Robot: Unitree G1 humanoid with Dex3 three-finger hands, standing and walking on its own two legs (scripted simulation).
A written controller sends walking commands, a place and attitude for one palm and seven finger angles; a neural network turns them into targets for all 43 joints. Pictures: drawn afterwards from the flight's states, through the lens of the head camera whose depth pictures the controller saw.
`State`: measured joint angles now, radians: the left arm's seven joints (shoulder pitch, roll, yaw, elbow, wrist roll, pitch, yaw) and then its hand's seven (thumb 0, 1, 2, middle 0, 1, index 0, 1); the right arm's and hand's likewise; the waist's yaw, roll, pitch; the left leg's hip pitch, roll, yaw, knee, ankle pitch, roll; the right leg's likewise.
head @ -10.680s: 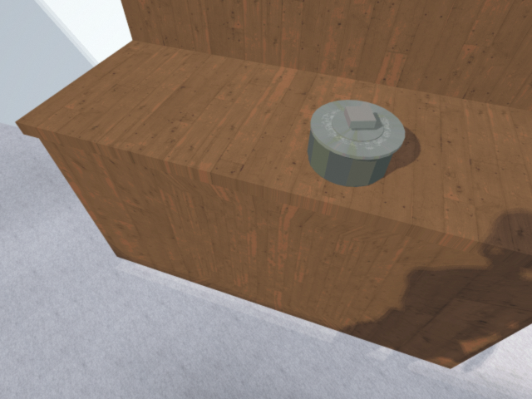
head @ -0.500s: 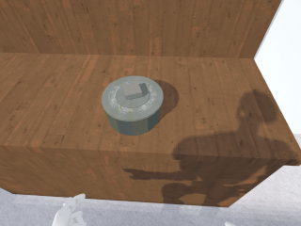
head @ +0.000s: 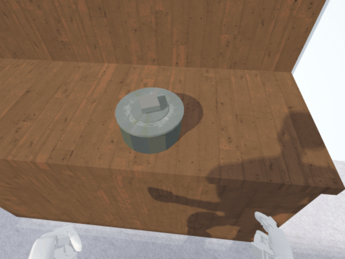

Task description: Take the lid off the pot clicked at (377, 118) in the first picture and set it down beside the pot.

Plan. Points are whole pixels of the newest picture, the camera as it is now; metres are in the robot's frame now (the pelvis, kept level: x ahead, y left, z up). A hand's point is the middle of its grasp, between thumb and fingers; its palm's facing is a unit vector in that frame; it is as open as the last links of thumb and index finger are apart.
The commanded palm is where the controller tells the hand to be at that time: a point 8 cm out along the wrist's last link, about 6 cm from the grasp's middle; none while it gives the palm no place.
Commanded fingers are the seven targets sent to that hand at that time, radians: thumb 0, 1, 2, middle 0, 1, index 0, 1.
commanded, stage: raise the hand higher, near the body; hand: left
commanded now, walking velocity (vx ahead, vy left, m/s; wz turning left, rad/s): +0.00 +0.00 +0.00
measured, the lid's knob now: (149, 103) +0.50 +0.12 +0.07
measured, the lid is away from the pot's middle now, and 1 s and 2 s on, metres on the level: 0.00 0.00 0.00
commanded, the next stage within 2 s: reach forward and open the fingers in 0.82 s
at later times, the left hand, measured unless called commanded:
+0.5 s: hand (65, 229) +0.16 +0.23 +0.04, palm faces +0.19 -0.90 -0.39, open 3.1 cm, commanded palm +0.12 +0.28 +0.08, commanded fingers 0.00 0.90 0.90 -1.30 -1.50 -1.30 -1.50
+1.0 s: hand (47, 205) +0.18 +0.25 +0.10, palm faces +0.16 -0.70 -0.70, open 3.1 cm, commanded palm +0.14 +0.29 +0.13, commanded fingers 0.00 0.77 0.92 -1.21 -1.37 -1.21 -1.37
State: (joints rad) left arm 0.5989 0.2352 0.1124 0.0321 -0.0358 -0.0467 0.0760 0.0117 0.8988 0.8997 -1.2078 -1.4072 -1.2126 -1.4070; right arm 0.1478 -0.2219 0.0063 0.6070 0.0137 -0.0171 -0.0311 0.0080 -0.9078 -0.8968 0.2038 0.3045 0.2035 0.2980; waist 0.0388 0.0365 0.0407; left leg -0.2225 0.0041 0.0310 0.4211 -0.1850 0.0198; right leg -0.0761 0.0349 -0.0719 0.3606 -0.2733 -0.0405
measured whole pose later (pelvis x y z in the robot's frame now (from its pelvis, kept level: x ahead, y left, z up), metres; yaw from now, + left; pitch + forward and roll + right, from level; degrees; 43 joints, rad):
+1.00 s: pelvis +0.00 +0.02 +0.00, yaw -1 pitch +0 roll -1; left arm 0.59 0.42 0.18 -0.46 0.24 -0.06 0.09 0.01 0.88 0.90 -1.29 -1.50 -1.30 -1.50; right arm 0.19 -0.23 0.03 0.57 0.00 -0.02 -0.01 0.01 -0.91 -0.90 0.20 0.30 0.20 0.30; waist 0.07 0.05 0.01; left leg -0.27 -0.01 0.06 0.48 -0.22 0.05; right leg -0.13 0.01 -0.05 0.42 -0.30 -0.01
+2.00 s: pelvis -0.05 +0.04 +0.00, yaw +0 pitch -2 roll -2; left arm -0.11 0.69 -0.04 -0.16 0.78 0.03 -0.35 0.00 -0.30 1.40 -0.83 -0.11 -0.83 -0.11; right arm 0.06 -0.28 0.03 0.59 0.05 0.11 0.04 0.01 -0.91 -0.90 0.20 0.30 0.20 0.30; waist 0.07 0.13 0.08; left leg -0.28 -0.04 0.05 0.43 -0.11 0.08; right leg -0.16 -0.01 -0.06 0.42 -0.23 0.01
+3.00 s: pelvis -0.03 +0.03 +0.00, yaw +0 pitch +0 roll -1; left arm -0.64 0.57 -0.23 0.22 0.80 0.14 -0.36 0.00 -0.33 1.44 -0.83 -0.09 -0.84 -0.09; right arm 0.10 -0.29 0.03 0.62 0.07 0.11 0.05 0.01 -0.91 -0.90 0.20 0.30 0.20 0.30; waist 0.02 0.10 0.06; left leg -0.29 -0.03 0.05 0.43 -0.14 0.06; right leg -0.17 0.00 -0.06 0.43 -0.26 -0.01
